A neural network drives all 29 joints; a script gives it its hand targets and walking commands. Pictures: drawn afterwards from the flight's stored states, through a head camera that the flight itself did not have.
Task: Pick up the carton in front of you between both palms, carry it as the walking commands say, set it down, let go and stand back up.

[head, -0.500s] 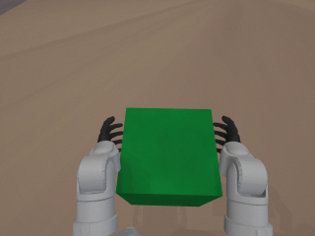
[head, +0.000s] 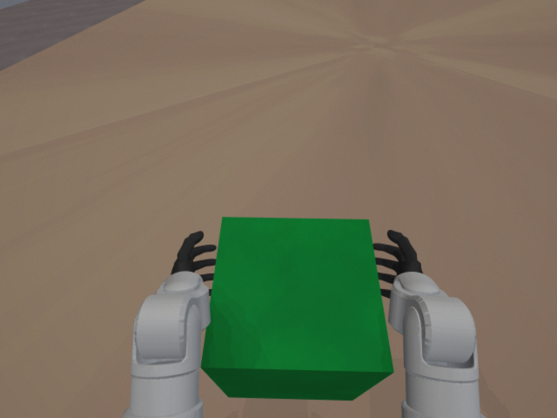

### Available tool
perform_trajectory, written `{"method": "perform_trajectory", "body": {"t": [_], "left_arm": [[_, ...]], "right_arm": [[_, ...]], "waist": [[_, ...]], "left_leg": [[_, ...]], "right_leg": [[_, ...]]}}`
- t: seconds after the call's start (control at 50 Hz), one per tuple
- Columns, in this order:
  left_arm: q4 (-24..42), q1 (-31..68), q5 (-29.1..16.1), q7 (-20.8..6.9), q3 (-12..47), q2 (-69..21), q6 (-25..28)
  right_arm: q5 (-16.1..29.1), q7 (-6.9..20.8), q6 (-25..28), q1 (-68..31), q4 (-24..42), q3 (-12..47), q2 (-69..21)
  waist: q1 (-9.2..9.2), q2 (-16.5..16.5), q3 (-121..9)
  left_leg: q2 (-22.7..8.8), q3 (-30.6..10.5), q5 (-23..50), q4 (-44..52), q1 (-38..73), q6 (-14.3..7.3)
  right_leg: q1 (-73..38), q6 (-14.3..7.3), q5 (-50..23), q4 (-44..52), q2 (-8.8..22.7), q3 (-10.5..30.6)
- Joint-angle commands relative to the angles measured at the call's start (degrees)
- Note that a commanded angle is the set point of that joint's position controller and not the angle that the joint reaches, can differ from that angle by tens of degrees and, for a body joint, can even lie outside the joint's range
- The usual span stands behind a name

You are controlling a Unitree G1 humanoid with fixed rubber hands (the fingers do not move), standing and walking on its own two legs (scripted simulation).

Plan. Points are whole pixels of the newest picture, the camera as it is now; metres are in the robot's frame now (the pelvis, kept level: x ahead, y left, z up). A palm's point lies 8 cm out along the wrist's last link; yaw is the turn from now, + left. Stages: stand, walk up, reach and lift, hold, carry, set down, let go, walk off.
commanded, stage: carry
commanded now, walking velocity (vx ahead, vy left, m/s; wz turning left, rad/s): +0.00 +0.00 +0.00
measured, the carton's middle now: (292, 316) +0.29 +0.00 +0.01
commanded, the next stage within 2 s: hold in 1.80 s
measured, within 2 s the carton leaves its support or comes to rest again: neither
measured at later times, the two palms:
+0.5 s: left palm (200, 274) +0.30 +0.13 +0.10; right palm (405, 271) +0.30 -0.16 +0.10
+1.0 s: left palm (199, 305) +0.26 +0.13 +0.07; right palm (408, 301) +0.27 -0.16 +0.07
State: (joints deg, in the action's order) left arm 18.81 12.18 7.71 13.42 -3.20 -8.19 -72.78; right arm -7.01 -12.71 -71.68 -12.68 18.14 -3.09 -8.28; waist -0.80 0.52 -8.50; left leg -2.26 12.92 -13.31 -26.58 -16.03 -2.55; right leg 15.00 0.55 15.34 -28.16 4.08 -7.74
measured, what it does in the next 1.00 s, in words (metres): stands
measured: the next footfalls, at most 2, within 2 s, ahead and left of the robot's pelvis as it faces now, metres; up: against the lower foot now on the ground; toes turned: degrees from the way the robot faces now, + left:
none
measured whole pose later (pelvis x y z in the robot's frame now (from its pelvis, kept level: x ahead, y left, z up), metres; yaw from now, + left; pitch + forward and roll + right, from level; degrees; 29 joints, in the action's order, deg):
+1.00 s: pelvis -0.01 -0.02 +0.00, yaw +0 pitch +2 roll +0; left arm 2.8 11.6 12.4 7.1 -5.1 -8.1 -61.6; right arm -12.4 -6.7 -61.0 -12.4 2.6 -5.1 -8.2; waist -0.1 -0.1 -8.3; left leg -3.9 10.5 -13.9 -29.2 -17.0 -0.8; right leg 15.0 -1.0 16.4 -29.6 2.9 -9.2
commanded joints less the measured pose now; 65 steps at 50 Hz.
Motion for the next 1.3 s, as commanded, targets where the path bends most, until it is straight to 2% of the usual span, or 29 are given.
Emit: {"method": "perform_trajectory", "body": {"t": [0.0,0.04,0.08,0.2,0.28,0.54,0.62,0.7,0.84,0.96,1.12,1.28], "left_arm": [[1.4,19.8,-20.9,-14.7,30.5,-54.6,0.6],[0.7,20.4,-21.1,-14.8,30.2,-54.8,0.6],[1.0,21.9,-21.7,-14.9,30.3,-55.9,0.8],[3.1,23.8,-22.6,-14.8,31.0,-58.8,1.8],[3.9,23.2,-22.5,-14.7,31.2,-58.9,2.0],[4.9,22.8,-22.3,-14.7,31.7,-57.0,1.4],[3.1,22.1,-21.8,-15.2,32.0,-56.8,1.4],[-0.1,22.6,-21.2,-16.8,32.6,-57.2,2.8],[-6.9,26.3,-19.6,-21.0,32.3,-59.1,9.4],[-11.7,26.3,-17.2,-23.1,31.1,-58.8,15.1],[-19.4,25.6,-11.7,-24.9,26.5,-55.3,24.2],[-28.8,29.1,-6.9,-25.8,20.6,-51.4,34.5]], "right_arm": [[21.2,14.5,-0.5,-19.2,1.7,31.3,-55.3],[21.1,14.3,-0.6,-19.6,0.8,30.7,-55.3],[21.3,14.3,-0.4,-20.5,0.5,30.6,-56.4],[22.2,14.2,0.6,-21.7,1.7,31.3,-59.3],[22.3,14.1,0.8,-21.1,2.6,31.6,-59.2],[22.0,14.3,0.1,-20.7,3.6,31.8,-57.5],[21.5,14.9,0.1,-20.0,2.1,32.0,-57.2],[20.9,16.6,1.4,-20.4,-1.1,32.6,-57.5],[18.8,20.7,7.9,-23.9,-8.2,32.3,-59.6],[16.3,22.8,13.7,-23.6,-13.0,30.8,-59.5],[10.6,24.7,22.9,-22.8,-21.2,25.8,-55.8],[5.8,25.6,33.2,-26.4,-30.5,20.3,-51.9]], "waist": [[0.36,0.8,-13.3],[0.44,0.8,-14.0],[0.44,0.9,-14.3],[0.52,0.6,-15.7],[0.51,0.2,-16.0],[0.58,-0.4,-12.0],[0.59,-0.5,-10.7],[0.60,-0.6,-9.4],[0.61,-0.5,-8.8],[0.62,-0.4,-10.0],[0.60,-0.5,-9.7],[0.65,-0.6,-10.3]], "left_leg": [[-8.2,-6.5,26.5,-2.5,7.7,2.9],[-7.6,-6.3,30.0,-4.4,7.3,3.2],[-7.2,-6.2,29.9,-5.2,7.2,3.4],[-6.7,-6.7,29.7,-6.1,7.9,3.2],[-6.8,-7.1,28.9,-6.1,8.1,2.9],[-7.5,-7.9,19.2,-3.0,6.0,2.4],[-7.6,-8.2,16.3,-1.7,5.4,2.3],[-7.7,-8.5,13.5,-0.5,4.8,2.2],[-7.8,-9.0,9.2,1.2,4.1,1.9],[-7.8,-9.1,8.0,1.6,4.2,1.8],[-7.7,-9.2,6.4,2.2,3.6,1.7],[-7.5,-9.2,5.1,2.4,3.3,1.9]], "right_leg": [[-4.6,0.4,-29.7,0.4,6.7,4.6],[-5.2,0.3,-35.3,-1.3,6.4,4.3],[-5.3,0.3,-37.5,-2.0,6.3,4.1],[-6.2,-0.1,-37.2,-3.2,5.8,3.9],[-6.4,-0.4,-34.5,-3.4,5.6,3.8],[-4.7,-1.0,-21.7,-0.7,5.5,4.4],[-3.9,-1.1,-18.1,0.6,5.5,4.6],[-2.9,-1.3,-14.8,1.9,5.5,4.8],[-1.7,-1.6,-9.9,3.5,5.6,5.0],[-1.9,-1.9,-8.7,3.8,5.6,5.1],[-1.4,-2.0,-7.2,4.4,5.3,5.3],[-1.5,-2.2,-6.3,4.5,5.2,5.3]]}}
